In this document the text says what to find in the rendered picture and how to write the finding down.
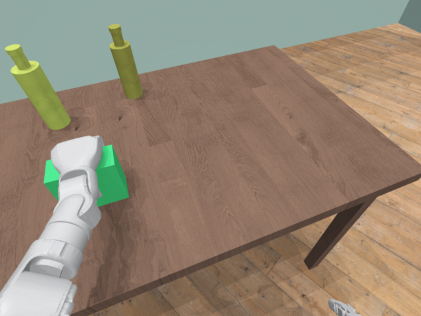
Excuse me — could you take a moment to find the robot left forearm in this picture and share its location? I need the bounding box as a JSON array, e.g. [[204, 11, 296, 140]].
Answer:
[[0, 166, 101, 307]]

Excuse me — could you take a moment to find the left robot upper arm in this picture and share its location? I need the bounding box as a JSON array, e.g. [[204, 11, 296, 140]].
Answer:
[[0, 271, 77, 316]]

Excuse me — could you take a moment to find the left robot hand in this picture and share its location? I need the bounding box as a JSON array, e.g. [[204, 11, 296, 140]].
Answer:
[[51, 136, 105, 198]]

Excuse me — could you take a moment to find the sponge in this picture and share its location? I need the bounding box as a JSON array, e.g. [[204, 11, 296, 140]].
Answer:
[[44, 145, 129, 207]]

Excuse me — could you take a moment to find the table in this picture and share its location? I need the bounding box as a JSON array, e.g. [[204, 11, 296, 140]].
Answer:
[[0, 45, 421, 316]]

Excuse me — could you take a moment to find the right robot hand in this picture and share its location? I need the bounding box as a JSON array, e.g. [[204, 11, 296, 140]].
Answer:
[[328, 299, 362, 316]]

